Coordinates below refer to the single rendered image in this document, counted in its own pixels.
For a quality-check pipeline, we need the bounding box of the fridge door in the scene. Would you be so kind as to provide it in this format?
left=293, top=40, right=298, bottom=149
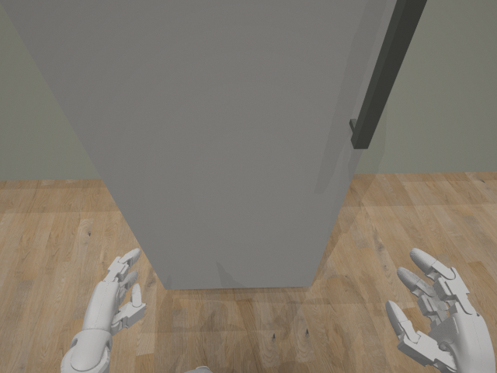
left=0, top=0, right=397, bottom=290

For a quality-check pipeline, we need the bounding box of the left robot hand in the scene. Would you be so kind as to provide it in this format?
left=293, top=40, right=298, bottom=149
left=82, top=248, right=146, bottom=336

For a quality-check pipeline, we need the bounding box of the handle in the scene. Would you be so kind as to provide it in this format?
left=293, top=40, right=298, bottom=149
left=349, top=0, right=427, bottom=149

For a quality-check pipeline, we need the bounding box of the robot left forearm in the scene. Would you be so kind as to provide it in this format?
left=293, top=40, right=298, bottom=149
left=61, top=329, right=113, bottom=373

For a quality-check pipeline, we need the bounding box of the right robot hand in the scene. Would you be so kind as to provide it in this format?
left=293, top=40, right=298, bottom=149
left=385, top=248, right=495, bottom=373

